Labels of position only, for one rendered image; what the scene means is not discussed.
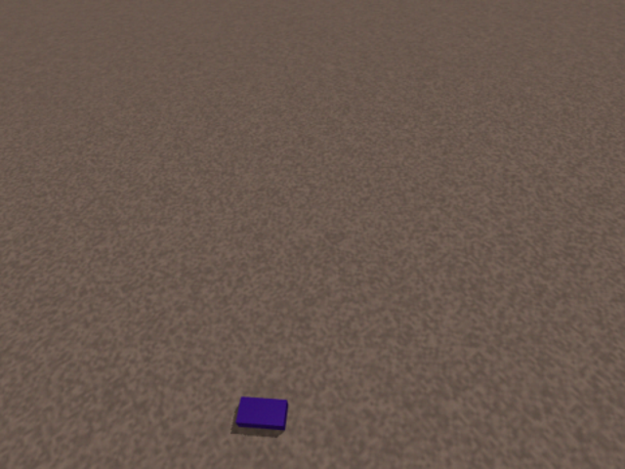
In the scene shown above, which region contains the small box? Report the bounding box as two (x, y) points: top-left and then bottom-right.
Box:
(235, 397), (288, 430)

